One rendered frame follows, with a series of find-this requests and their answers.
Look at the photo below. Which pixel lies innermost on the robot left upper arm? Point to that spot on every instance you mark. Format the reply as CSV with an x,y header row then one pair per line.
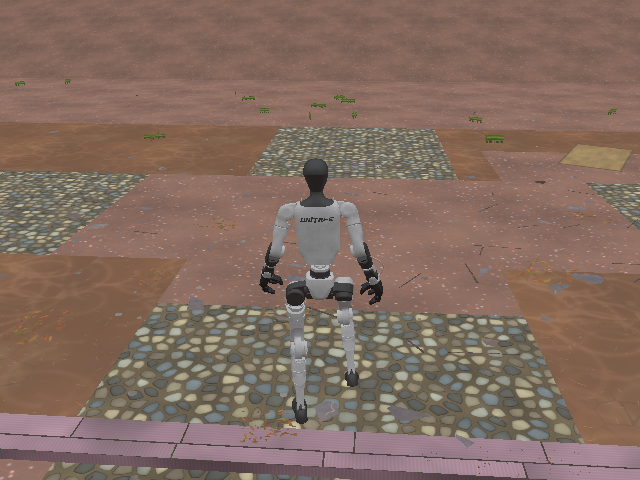
x,y
285,213

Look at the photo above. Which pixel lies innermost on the robot right upper arm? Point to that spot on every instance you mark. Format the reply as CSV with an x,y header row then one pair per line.
x,y
349,211

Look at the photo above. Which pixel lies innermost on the humanoid robot head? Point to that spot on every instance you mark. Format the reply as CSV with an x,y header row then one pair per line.
x,y
315,172

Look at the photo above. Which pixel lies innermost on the left robot hand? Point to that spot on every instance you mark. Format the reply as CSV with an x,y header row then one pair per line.
x,y
274,280

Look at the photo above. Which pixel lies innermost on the humanoid robot torso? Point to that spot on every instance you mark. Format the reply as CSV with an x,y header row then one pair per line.
x,y
318,238

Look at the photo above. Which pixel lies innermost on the robot left forearm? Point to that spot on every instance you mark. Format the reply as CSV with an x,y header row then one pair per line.
x,y
270,264

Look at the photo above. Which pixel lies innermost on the right robot hand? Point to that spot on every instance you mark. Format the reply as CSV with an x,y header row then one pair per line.
x,y
377,289

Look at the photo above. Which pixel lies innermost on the robot right forearm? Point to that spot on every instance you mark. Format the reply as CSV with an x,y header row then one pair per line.
x,y
368,267

